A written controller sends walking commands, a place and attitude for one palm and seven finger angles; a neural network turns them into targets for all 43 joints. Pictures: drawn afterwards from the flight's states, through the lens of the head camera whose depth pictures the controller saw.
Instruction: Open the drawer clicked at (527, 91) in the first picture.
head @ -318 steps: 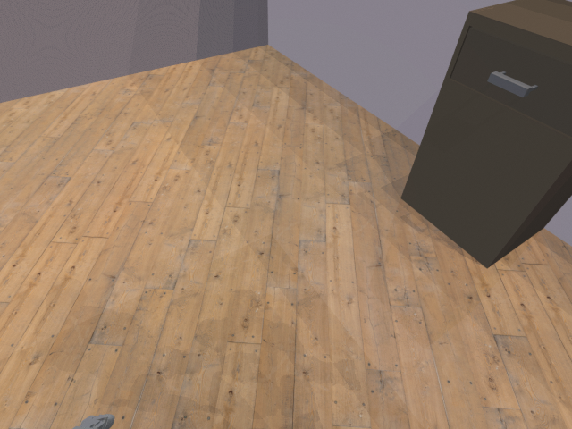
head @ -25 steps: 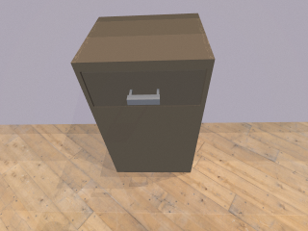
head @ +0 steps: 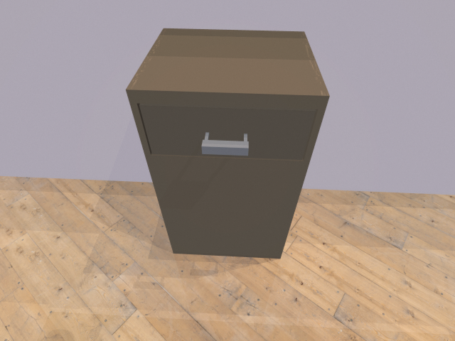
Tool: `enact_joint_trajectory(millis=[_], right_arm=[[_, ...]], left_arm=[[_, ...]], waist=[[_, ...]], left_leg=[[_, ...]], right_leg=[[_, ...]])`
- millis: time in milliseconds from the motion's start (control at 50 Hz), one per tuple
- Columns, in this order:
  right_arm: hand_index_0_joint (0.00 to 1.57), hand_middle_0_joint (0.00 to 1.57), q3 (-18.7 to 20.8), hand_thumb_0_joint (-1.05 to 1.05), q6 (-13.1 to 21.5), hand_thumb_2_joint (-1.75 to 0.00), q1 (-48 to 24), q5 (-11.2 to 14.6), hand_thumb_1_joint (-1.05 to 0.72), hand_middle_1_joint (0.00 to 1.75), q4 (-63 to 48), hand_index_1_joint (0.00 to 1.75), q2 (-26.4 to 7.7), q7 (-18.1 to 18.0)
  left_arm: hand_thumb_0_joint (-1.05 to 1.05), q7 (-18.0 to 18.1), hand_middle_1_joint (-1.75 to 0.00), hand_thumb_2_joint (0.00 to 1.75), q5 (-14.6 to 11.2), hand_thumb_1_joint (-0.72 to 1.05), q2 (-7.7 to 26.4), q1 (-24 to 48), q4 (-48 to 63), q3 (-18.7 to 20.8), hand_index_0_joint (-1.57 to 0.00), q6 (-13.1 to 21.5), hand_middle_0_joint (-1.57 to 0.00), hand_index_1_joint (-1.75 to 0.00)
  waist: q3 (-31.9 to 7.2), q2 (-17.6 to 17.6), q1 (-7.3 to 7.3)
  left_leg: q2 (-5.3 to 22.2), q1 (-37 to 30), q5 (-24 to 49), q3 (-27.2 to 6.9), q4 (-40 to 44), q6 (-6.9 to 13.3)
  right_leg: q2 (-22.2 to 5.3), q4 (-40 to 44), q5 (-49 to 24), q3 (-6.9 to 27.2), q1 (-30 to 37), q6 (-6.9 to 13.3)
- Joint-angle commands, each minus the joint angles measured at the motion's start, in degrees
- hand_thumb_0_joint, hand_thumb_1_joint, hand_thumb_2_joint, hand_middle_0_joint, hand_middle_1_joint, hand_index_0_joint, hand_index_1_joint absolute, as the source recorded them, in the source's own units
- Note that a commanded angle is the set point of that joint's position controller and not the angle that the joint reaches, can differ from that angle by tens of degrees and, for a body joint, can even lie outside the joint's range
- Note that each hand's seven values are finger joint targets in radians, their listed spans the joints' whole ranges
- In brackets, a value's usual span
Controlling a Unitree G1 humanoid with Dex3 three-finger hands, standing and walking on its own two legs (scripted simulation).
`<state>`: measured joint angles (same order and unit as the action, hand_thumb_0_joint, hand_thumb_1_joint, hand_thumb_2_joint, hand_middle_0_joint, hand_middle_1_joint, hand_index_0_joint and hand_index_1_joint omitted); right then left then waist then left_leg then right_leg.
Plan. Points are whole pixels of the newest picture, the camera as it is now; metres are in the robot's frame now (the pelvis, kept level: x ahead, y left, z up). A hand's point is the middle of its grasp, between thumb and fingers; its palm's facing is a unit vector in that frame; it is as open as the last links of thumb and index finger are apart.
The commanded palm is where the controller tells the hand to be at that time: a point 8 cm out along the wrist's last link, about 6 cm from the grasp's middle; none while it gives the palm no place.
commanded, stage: look again from close up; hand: left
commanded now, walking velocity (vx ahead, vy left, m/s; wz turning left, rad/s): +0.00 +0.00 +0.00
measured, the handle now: (225, 142) +0.63 +0.05 -0.02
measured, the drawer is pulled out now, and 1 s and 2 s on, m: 0.00 0.00 0.00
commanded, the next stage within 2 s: shuffle to correct the standing spot in 0.58 s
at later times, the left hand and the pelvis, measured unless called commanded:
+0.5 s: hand out of the picture -0.02 +0.13 -0.18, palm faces +0.06 -0.99 -0.15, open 7.4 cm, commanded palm none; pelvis +0.01 -0.02 +0.00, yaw +1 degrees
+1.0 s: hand out of the picture +0.06 +0.10 -0.17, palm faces +0.04 -0.98 -0.17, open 7.4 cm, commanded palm none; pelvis +0.07 -0.07 +0.00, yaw +1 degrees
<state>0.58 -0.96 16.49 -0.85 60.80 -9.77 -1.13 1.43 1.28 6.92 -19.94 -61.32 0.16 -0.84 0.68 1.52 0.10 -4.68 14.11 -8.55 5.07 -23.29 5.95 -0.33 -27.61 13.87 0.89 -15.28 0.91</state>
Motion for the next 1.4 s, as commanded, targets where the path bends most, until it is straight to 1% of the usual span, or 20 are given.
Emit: enact_joint_trajectory(millis=[0, 40, 120, 240, 360, 480, 660, 780, 840, 900, 940, 980, 1020, 1060, 1120, 1260, 1300, 1340, 1360, 1380], right_arm=[[0.20, 0.20, 1.05, 0.00, 1.31, -0.90, 1.23, -0.11, -0.90, 0.30, -2.38, 0.30, -6.07, -0.46], [0.20, 0.20, 0.84, 0.00, 1.70, -0.90, 1.57, -0.03, -0.90, 0.30, -2.20, 0.30, -5.60, -0.45], [0.20, 0.20, 0.88, 0.00, 1.51, -0.90, 1.71, 0.07, -0.90, 0.30, -1.97, 0.30, -6.03, -0.34], [0.20, 0.20, 1.06, 0.00, 1.37, -0.90, 1.10, -0.07, -0.90, 0.30, -1.91, 0.30, -6.00, -0.42], [0.20, 0.20, 0.62, 0.00, 2.19, -0.90, 2.28, 0.04, -0.90, 0.30, -1.20, 0.30, -4.56, -0.63], [0.20, 0.20, 0.46, 0.00, 2.04, -0.90, 3.62, -0.09, -0.90, 0.30, -0.31, 0.30, -4.59, -0.57], [0.20, 0.20, -0.22, 0.00, 2.69, -0.90, 5.86, -0.01, -0.90, 0.30, 0.80, 0.30, -2.87, -0.69], [0.20, 0.20, 0.74, 0.00, 2.80, -0.90, 5.59, -0.48, -0.90, 0.30, 0.41, 0.30, -5.40, -1.20], [0.20, 0.20, 1.61, 0.00, 2.73, -0.90, 5.26, -0.48, -0.90, 0.30, -0.41, 0.30, -6.77, -1.61], [0.20, 0.20, 2.06, 0.00, 2.70, -0.90, 4.94, -0.59, -0.90, 0.30, -1.08, 0.30, -6.98, -1.92], [0.20, 0.20, 2.07, 0.00, 2.83, -0.90, 3.99, -0.56, -0.90, 0.30, -1.55, 0.30, -6.53, -1.98], [0.20, 0.20, 1.76, 0.00, 3.09, -0.90, 3.62, -0.43, -0.90, 0.30, -1.88, 0.30, -5.27, -2.09], [0.20, 0.20, 1.10, 0.00, 3.19, -0.90, 4.07, -0.34, -0.90, 0.30, -2.07, 0.30, -2.71, -2.17], [0.20, 0.20, 1.28, 0.00, 2.99, -0.90, 0.82, -0.33, -0.90, 0.30, -3.06, 0.30, -3.18, -2.48], [0.20, 0.20, 1.36, 0.00, 2.91, -0.90, -1.64, -0.08, -0.90, 0.30, -3.25, 0.30, -2.57, -2.46], [0.20, 0.20, 1.50, 0.00, 1.91, -0.90, -4.03, 0.27, -0.90, 0.30, -4.93, 0.30, -3.61, -3.21], [0.20, 0.20, 1.52, 0.00, 1.84, -0.90, -1.51, 0.46, -0.90, 0.30, -4.68, 0.30, -4.36, -3.89], [0.20, 0.20, 1.56, 0.00, 2.30, -0.90, 6.35, 0.46, -0.90, 0.30, -2.70, 0.30, -5.59, -4.43], [0.20, 0.20, 1.84, 0.00, 2.46, -0.90, 10.19, 0.24, -0.90, 0.30, -2.12, 0.30, -7.61, -4.73], [0.20, 0.20, 2.42, 0.00, 2.56, -0.90, 10.68, -0.07, -0.90, 0.30, -3.02, 0.30, -10.56, -4.64]], left_arm=[[0.00, 0.21, -0.30, 0.90, 0.08, 0.90, 3.99, -4.04, 1.28, 0.57, -0.20, 1.38, -0.20, -0.30], [0.00, 0.27, -0.30, 0.90, 0.00, 0.90, 4.00, -3.58, 1.06, 0.30, -0.20, 1.81, -0.20, -0.30], [0.00, 0.43, -0.30, 0.90, 0.12, 0.90, 4.59, -3.84, 0.94, 0.19, -0.20, 1.64, -0.20, -0.30], [0.00, 0.14, -0.30, 0.90, 0.31, 0.90, 3.98, -6.35, -0.06, 0.52, -0.20, 1.37, -0.20, -0.30], [0.00, 0.04, -0.30, 0.90, -0.09, 0.90, 3.72, -5.24, -0.07, 0.18, -0.20, 2.22, -0.20, -0.30], [0.00, 0.38, -0.30, 0.90, -0.09, 0.90, 4.17, -4.05, 0.12, 0.16, -0.20, 1.97, -0.20, -0.30], [0.00, 0.57, -0.30, 0.90, -0.51, 0.90, 4.09, -3.35, 0.37, -0.15, -0.20, 2.57, -0.20, -0.30], [0.00, -0.32, -0.30, 0.90, 0.08, 0.90, 3.82, -3.91, 0.92, 0.63, -0.20, 1.79, -0.20, -0.30], [0.00, -0.95, -0.30, 0.90, 0.57, 0.90, 3.82, -4.10, 1.87, 1.14, -0.20, 1.44, -0.20, -0.30], [0.00, -1.35, -0.30, 0.90, 0.63, 0.90, 3.53, -4.75, 2.44, 1.48, -0.20, 1.29, -0.20, -0.30], [0.00, -1.56, -0.30, 0.90, 0.55, 0.90, 3.99, -5.73, 2.65, 1.76, -0.20, 1.37, -0.20, -0.30], [0.00, -1.45, -0.30, 0.90, 0.46, 0.90, 5.08, -6.64, 2.78, 1.99, -0.20, 1.58, -0.20, -0.30], [0.00, -0.94, -0.30, 0.90, 0.42, 0.90, 7.33, -7.83, 2.41, 2.63, -0.20, 1.57, -0.20, -0.30], [0.00, -0.48, -0.30, 0.90, 0.55, 0.90, 7.00, -8.88, 2.47, 2.93, -0.20, 1.33, -0.20, -0.30], [0.00, -0.04, -0.30, 0.90, 0.57, 0.90, 7.02, -8.53, 3.13, 3.20, -0.20, 1.26, -0.20, -0.30], [0.00, 0.25, -0.30, 0.90, 0.87, 0.90, 7.38, -6.98, 5.17, 3.39, -0.20, 0.36, -0.20, -0.30], [0.00, 0.00, -0.30, 0.90, 0.69, 0.90, 8.21, -5.19, 5.97, 3.60, -0.20, 0.09, -0.20, -0.30], [0.00, -0.02, -0.30, 0.90, -0.15, 0.90, 8.59, -3.59, 6.38, 3.78, -0.20, 0.47, -0.20, -0.30], [0.00, -0.09, -0.30, 0.90, -0.83, 0.90, 8.12, -3.69, 6.57, 3.83, -0.20, 0.76, -0.20, -0.30], [0.00, -0.02, -0.30, 0.90, -1.68, 0.90, 5.91, -5.92, 7.02, 3.64, -0.20, 0.77, -0.20, -0.30]], waist=[[4.63, -2.57, -0.12], [4.08, -2.20, -0.77], [5.88, -1.61, -0.97], [5.78, -1.34, 0.10], [2.97, -2.33, -0.56], [6.07, -2.01, -0.49], [4.58, -2.45, -0.64], [5.19, 0.74, -0.32], [5.18, 1.21, -0.24], [4.79, 0.34, -0.09], [4.53, -0.26, 0.37], [2.65, -5.77, 0.46], [0.23, -13.51, 0.16], [2.07, -11.74, 1.66], [0.02, -3.38, 1.68], [-1.26, -6.18, 0.91], [-2.09, -6.58, -0.87], [-5.38, -4.31, -4.60], [-7.69, 0.29, -6.57], [-8.91, 12.94, -5.84]], left_leg=[[11.48, 4.64, -23.01, -14.91, 11.70, -2.24], [11.09, 1.78, -19.25, -14.48, 10.67, -2.40], [11.59, 2.56, -22.83, -15.52, 11.72, -2.50], [11.07, 6.32, -25.07, -15.17, 11.90, -2.39], [9.89, 2.39, -17.14, -13.28, 8.14, -2.78], [10.79, 5.34, -21.02, -15.06, 10.34, -2.65], [9.81, 3.07, -12.81, -12.35, 7.50, -3.11], [15.05, 4.61, -23.73, -17.65, 11.46, -0.67], [17.87, 3.02, -22.20, -19.96, 11.24, 1.41], [17.96, 3.19, -18.77, -18.57, 8.72, 1.74], [16.43, 4.41, -15.41, -15.66, 5.58, 0.88], [12.08, 6.73, -10.80, -9.21, -1.42, -1.00], [6.02, 10.79, -11.59, -0.28, -14.41, -3.48], [5.29, 18.35, -22.32, -1.13, -28.50, -4.09], [6.23, 21.07, -22.67, -0.57, -34.18, -5.03], [5.11, 17.21, -15.29, 1.01, -26.48, -4.76], [4.13, 10.57, -12.87, 1.79, -18.26, -3.88], [4.78, -3.29, 1.15, 0.04, -4.08, -2.41], [12.14, -14.34, 15.96, -7.15, -1.02, 0.82], [29.22, -21.96, 42.71, -25.44, -1.23, 10.68]], right_leg=[[-2.27, 4.74, 7.28, 5.22, -1.33, 1.96], [-2.89, 5.97, 6.65, 6.39, -3.10, 2.18], [-2.46, 6.44, 10.02, 6.30, -5.19, 1.87], [-1.71, 4.71, 9.23, 5.59, -2.40, 1.71], [-3.43, 7.09, 7.79, 7.86, -2.78, 2.18], [-2.86, 7.39, 9.99, 7.37, -3.31, 1.94], [-3.98, 8.90, 6.04, 8.20, -1.74, 2.52], [-0.67, 1.40, 6.59, 3.38, -1.88, 2.41], [-0.07, -1.63, 5.00, 1.86, -4.10, 2.31], [-0.51, -0.86, 3.55, 2.34, -3.46, 2.41], [-1.34, 1.18, 1.59, 4.54, -1.65, 2.92], [-4.09, 5.43, -1.06, 9.88, 3.05, 4.08], [-10.01, 9.87, -10.10, 17.88, 9.16, 6.31], [-12.98, 9.92, -30.24, 19.67, 12.65, 10.53], [-12.05, 7.03, -46.37, 14.67, 17.86, 14.09], [-7.26, 6.67, -54.32, 9.81, 18.70, 5.79], [-5.95, 4.02, -60.32, 7.89, 16.61, 2.92], [-3.80, -4.32, -58.20, 6.32, 12.64, -2.14], [-2.23, -14.15, -45.09, 5.19, 4.18, -5.42], [4.09, -33.97, 1.70, 1.51, -11.78, -7.77]])
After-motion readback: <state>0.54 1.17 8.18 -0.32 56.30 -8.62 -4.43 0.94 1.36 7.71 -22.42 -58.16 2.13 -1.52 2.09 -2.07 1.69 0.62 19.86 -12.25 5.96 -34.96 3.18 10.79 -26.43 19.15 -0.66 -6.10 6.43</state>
